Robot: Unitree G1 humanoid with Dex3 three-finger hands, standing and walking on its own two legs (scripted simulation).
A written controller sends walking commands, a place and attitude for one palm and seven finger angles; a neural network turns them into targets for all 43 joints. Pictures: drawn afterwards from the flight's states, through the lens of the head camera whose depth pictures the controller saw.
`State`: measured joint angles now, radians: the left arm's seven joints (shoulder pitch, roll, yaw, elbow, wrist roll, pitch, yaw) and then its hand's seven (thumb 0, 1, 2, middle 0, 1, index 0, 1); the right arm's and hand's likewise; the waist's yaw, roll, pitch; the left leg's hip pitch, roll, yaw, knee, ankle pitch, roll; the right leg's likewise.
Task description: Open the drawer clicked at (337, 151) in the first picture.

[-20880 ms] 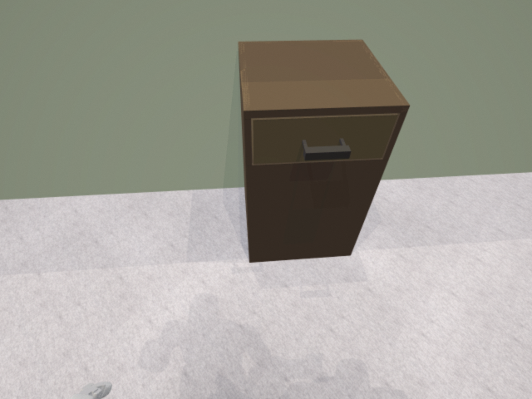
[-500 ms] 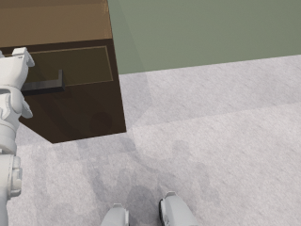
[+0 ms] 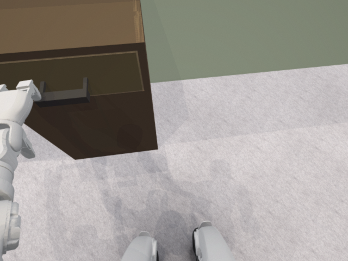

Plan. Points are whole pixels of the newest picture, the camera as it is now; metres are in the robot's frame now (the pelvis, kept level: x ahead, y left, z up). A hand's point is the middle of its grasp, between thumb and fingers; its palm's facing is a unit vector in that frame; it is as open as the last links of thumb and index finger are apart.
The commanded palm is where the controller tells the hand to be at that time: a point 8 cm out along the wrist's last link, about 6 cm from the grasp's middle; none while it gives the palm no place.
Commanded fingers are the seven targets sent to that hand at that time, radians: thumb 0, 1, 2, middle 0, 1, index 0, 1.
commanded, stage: re-aim the fingers above the handle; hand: left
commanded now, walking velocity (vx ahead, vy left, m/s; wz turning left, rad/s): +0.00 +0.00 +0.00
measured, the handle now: (63, 90) +0.54 +0.30 -0.04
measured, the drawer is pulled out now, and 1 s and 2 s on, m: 0.00 0.00 0.00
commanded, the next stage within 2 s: lower the fingers behind the handle in 0.78 s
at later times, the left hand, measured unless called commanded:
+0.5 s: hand (33, 111) +0.44 +0.32 +0.01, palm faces -0.07 -0.01 -1.00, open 13.8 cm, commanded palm +0.43 +0.32 +0.06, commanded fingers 0.00 -0.50 0.30 -0.30 -1.20 -0.30 -1.20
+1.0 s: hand (26, 110) +0.45 +0.34 +0.01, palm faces -0.04 +0.03 -1.00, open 13.8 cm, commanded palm +0.43 +0.32 +0.05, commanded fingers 0.00 -0.50 0.30 -0.30 -1.20 -0.30 -1.20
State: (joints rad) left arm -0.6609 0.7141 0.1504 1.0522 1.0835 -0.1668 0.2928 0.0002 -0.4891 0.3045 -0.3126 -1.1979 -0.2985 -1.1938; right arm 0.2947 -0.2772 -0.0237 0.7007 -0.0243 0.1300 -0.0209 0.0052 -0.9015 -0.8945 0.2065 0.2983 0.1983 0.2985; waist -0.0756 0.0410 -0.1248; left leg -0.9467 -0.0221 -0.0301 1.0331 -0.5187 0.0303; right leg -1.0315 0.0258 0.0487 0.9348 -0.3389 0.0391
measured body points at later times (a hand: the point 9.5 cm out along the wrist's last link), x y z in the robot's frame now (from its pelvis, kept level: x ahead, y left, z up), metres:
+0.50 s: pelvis +0.00 -0.01 +0.00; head +0.13 +0.00 +0.43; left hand +0.44 +0.32 +0.07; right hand +0.03 -0.29 -0.13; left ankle -0.03 +0.10 -0.67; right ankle +0.05 -0.15 -0.67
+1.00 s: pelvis -0.01 -0.01 -0.01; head +0.14 +0.00 +0.42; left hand +0.44 +0.33 +0.06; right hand +0.04 -0.30 -0.14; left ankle -0.03 +0.10 -0.67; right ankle +0.05 -0.15 -0.67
